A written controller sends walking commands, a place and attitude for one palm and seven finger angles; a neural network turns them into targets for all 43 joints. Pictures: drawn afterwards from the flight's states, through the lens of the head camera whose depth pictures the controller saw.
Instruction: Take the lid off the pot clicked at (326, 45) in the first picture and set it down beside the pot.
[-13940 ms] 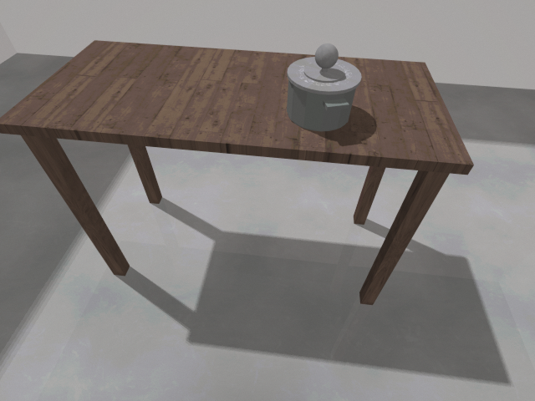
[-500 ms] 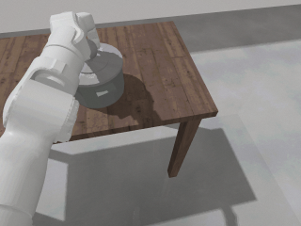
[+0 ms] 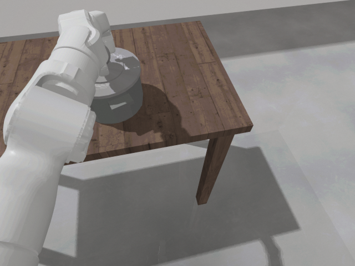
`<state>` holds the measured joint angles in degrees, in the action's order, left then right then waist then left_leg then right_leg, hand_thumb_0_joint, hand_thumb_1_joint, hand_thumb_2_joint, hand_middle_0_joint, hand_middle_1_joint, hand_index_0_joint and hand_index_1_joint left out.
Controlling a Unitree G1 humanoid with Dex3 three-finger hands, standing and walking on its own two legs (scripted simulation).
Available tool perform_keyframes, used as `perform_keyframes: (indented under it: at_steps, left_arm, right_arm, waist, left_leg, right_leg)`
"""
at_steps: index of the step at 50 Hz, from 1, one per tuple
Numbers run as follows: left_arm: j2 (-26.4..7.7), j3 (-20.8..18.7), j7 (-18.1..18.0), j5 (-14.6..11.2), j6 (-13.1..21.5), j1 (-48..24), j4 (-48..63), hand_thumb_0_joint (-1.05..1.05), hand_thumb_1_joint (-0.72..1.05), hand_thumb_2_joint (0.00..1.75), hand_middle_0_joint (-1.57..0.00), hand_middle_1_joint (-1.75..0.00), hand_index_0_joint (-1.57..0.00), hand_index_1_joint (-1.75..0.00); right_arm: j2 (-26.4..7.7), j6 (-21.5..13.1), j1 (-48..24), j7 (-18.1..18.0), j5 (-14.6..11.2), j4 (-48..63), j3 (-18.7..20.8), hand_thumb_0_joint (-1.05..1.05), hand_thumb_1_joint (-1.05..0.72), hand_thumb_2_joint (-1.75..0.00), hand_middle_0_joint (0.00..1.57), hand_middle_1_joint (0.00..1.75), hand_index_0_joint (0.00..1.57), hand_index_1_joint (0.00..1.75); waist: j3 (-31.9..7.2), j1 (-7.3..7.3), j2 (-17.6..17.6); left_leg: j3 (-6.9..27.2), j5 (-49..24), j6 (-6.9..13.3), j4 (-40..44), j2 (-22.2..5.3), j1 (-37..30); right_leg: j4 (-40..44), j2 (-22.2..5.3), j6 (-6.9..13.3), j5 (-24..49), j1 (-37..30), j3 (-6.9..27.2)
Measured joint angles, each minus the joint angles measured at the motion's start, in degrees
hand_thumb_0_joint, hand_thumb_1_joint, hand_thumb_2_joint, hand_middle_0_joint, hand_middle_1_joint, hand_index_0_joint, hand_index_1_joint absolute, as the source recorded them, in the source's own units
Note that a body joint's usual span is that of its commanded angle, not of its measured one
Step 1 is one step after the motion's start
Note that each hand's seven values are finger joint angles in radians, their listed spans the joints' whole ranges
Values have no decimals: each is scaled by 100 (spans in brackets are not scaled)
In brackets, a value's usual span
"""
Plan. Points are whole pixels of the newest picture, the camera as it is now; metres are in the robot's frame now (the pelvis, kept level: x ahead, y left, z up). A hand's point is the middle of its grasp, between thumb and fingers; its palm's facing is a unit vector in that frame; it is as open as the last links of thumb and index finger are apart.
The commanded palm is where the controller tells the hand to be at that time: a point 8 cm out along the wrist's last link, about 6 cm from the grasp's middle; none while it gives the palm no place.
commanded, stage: close the fingers and squeeze the knob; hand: left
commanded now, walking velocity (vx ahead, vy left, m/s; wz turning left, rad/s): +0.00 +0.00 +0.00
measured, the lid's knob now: (97, 54) +0.55 +0.10 +0.17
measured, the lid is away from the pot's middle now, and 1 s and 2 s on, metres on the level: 0.00 0.01 0.01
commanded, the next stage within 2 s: lift the lid straight up in 1.30 s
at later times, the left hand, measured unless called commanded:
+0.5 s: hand (97, 56) +0.53 +0.10 +0.18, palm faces -0.41 -0.13 -0.90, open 7.9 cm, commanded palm +0.54 +0.11 +0.23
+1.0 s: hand (97, 56) +0.52 +0.10 +0.18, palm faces -0.41 -0.14 -0.90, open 7.5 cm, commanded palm +0.54 +0.11 +0.23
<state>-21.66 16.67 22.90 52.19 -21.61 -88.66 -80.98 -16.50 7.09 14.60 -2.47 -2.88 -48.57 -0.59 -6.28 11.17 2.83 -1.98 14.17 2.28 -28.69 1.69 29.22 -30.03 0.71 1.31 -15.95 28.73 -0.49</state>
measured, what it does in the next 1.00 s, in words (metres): stands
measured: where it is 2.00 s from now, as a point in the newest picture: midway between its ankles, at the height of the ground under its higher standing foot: outside the picture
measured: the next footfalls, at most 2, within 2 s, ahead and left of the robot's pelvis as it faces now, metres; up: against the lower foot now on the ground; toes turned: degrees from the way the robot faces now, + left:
none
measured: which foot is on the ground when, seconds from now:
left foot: down 0.00-1.00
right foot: down 0.00-1.00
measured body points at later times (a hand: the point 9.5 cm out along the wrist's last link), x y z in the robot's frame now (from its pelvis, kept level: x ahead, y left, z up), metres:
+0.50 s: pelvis +0.01 +0.00 +0.00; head +0.08 -0.01 +0.45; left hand +0.54 +0.10 +0.23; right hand +0.00 -0.27 -0.14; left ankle -0.01 +0.10 -0.73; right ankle -0.03 -0.10 -0.73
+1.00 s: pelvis +0.01 +0.00 +0.00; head +0.08 -0.01 +0.44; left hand +0.54 +0.10 +0.23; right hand +0.00 -0.27 -0.14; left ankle -0.01 +0.10 -0.73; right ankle -0.03 -0.10 -0.73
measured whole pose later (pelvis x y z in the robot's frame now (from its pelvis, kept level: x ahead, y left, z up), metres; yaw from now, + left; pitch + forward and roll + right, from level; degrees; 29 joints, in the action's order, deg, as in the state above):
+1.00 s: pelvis +0.01 +0.00 +0.00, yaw +0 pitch +15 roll +0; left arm -21.3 17.1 23.5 51.6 -21.4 -87.2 -79.5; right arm -16.6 7.3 15.1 -2.1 -2.5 -48.8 -0.1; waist -6.7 10.6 3.1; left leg -1.9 14.5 2.4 -28.4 1.9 28.7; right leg -29.7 0.6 1.2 -16.3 28.2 -0.4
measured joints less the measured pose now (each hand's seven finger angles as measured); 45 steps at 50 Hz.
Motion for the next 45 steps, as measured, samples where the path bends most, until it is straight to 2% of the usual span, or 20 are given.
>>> perform_keyframes:
  at_steps: [11, 18, 24, 31, 38, 45]
  left_arm:
    - [-91, -11, 62, 24, 2, 49, -15, 0, 15, 85, -52, -106, -52, -106]
    - [-131, -102, 110, 12, 138, 241, 239, -1, 20, 80, -55, -108, -58, -109]
    - [-37, 26, 81, -26, 114, 278, 273, -1, 22, 73, -57, -107, -59, -109]
    - [-15, -63, 73, -53, 134, 355, 341, -1, 25, 63, -60, -105, -62, -106]
    - [24, 32, 42, -56, 55, 229, 247, -1, 30, 51, -63, -101, -65, -103]
    - [62, 108, 33, -35, 27, 205, 222, -1, 31, 50, -63, -100, -64, -103]
  right_arm:
    - [-45, 32, 225, 33, 19, -68, 35, 1, -91, -90, 20, 30, 20, 30]
    - [-8, -14, 225, 45, 38, -20, 74, 1, -91, -90, 20, 30, 20, 30]
    - [27, -22, 139, 74, 25, 25, 70, 1, -91, -90, 20, 30, 20, 30]
    - [35, -21, 8, 73, 33, 69, 55, 1, -91, -90, 20, 30, 20, 30]
    - [36, 25, -71, 67, 6, 64, 30, 1, -91, -90, 20, 30, 20, 30]
    - [-7, 45, -13, 66, 23, 19, 57, 1, -91, -90, 20, 30, 20, 30]
  waist:
    - [-46, 43, 2]
    - [-87, -5, 20]
    - [-98, -51, 23]
    - [-103, -100, 44]
    - [-63, -85, 7]
    - [-74, -77, 24]
  left_leg:
    - [-24, 49, -5, -17, -25, 9]
    - [-40, 58, -3, 8, -29, -22]
    - [-20, 64, -2, 15, -17, -59]
    - [-23, 53, 8, 40, -2, -107]
    - [-1, 42, 8, 37, 5, -108]
    - [2, 36, 10, 29, 19, -57]
  right_leg:
    - [9, 27, 8, -23, 8, 28]
    - [37, 32, 1, -25, -17, 48]
    - [51, 21, -1, -37, -66, 29]
    - [54, 7, -11, -38, -104, 35]
    - [58, 0, -11, -30, -116, 13]
    - [33, -14, -16, -35, -60, 11]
